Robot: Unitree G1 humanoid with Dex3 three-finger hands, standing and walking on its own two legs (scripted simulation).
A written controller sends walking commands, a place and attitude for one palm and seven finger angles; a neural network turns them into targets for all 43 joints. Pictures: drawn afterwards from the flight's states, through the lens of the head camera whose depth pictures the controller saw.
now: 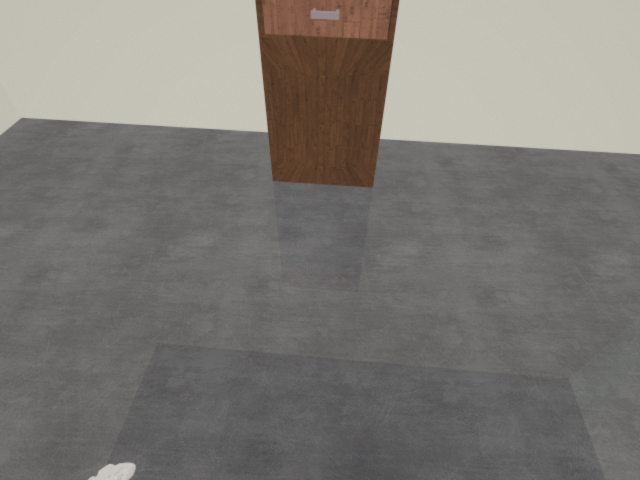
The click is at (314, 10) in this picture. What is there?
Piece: drawer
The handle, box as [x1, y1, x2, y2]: [310, 8, 338, 19]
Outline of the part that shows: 310,12 311,18 338,19 338,9 336,9 335,11 317,11 315,8 313,8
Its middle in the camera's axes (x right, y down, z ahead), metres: +0.01 -0.81 +1.38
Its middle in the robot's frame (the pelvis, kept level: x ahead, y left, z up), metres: +1.58 +0.06 +0.03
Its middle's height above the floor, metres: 0.80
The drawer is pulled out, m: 0.00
